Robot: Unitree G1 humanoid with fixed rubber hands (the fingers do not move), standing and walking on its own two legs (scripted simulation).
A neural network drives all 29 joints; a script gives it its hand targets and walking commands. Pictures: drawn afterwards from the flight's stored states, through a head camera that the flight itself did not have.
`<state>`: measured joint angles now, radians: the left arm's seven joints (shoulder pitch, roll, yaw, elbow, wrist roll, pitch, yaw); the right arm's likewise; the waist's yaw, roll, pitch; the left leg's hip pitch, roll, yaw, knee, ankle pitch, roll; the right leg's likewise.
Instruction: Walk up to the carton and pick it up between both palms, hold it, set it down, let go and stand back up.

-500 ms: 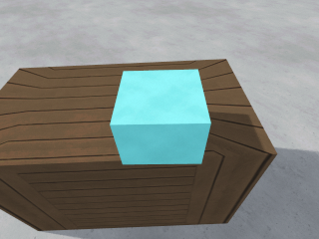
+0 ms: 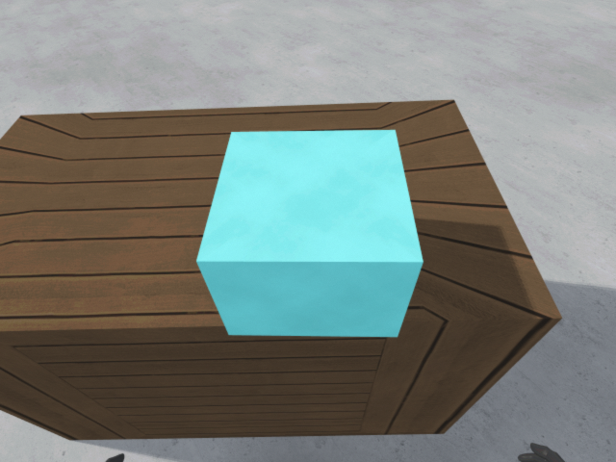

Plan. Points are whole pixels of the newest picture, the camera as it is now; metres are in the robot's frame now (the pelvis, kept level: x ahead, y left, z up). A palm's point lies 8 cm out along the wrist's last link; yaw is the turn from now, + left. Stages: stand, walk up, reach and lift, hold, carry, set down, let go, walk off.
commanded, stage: walk up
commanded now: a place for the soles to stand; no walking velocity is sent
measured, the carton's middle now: (312, 232) +0.43 +0.01 +0.05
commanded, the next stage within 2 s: reach and lift in 0.88 s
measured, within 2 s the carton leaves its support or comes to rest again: neither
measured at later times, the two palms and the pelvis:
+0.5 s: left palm out of the picture +0.10 +0.31 -0.08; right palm out of the picture +0.10 -0.28 -0.09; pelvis +0.00 +0.01 +0.00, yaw +0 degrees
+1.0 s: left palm out of the picture +0.11 +0.31 -0.08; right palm out of the picture +0.11 -0.29 -0.09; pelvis +0.00 +0.01 +0.00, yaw +0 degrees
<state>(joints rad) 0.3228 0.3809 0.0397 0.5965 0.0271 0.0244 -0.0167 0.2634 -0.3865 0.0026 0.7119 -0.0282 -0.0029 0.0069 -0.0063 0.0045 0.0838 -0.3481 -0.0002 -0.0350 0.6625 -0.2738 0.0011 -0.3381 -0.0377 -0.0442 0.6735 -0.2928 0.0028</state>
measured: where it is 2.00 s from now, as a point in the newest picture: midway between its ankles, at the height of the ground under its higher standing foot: outside the picture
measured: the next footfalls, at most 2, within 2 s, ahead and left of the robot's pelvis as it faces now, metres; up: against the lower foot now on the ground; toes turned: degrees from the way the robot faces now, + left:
none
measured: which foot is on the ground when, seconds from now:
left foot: down 0.00-1.00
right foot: down 0.00-1.00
